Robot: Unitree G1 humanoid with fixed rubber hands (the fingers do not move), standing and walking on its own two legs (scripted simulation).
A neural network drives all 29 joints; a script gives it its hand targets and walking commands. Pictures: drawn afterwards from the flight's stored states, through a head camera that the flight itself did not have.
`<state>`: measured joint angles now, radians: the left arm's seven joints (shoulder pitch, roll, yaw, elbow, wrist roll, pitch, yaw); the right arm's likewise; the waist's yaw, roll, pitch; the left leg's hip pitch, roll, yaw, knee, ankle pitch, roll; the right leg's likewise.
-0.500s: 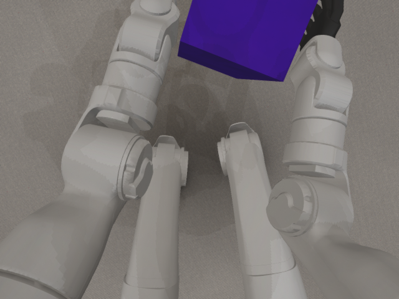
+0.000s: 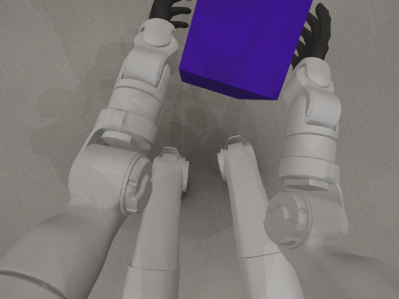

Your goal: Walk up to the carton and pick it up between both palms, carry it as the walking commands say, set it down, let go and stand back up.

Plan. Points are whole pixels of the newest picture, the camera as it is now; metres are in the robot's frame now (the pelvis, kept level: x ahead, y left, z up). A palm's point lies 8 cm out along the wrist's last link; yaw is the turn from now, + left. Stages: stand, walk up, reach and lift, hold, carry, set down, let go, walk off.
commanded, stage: reach and lift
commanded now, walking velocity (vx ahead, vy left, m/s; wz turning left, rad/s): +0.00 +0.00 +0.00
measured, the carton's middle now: (230, 46) +0.51 -0.10 -0.15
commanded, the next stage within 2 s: none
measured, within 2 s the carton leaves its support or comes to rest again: neither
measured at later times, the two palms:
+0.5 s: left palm (146, 9) +0.50 +0.02 +0.03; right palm (345, 59) +0.42 -0.21 +0.02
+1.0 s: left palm out of the picture +0.49 +0.02 +0.09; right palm (398, 34) +0.41 -0.21 +0.10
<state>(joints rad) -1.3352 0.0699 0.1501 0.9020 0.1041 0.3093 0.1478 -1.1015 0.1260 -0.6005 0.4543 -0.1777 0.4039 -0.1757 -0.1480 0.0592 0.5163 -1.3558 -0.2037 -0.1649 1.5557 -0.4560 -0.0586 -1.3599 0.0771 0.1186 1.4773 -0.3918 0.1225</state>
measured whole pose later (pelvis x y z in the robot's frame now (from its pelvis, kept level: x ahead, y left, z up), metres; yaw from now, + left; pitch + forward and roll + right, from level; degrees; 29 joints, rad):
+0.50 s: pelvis +0.04 +0.00 +0.06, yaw +0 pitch +20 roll -2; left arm -1.03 -0.03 0.21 1.03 0.19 0.26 0.14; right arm -0.80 0.20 -0.60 0.59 -0.20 0.35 -0.17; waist -0.16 0.05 0.09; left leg -1.21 -0.17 -0.19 1.30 -0.42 -0.04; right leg -1.22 0.07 0.12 1.22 -0.36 0.10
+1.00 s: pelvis +0.09 -0.01 +0.15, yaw +0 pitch +17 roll -1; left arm -0.71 -0.12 0.20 0.90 0.24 0.14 0.14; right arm -0.53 0.25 -0.51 0.53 -0.27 0.25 -0.12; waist -0.17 0.04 0.03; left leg -0.83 -0.13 -0.20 0.87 -0.33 -0.01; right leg -0.84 0.04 0.14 0.81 -0.27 0.07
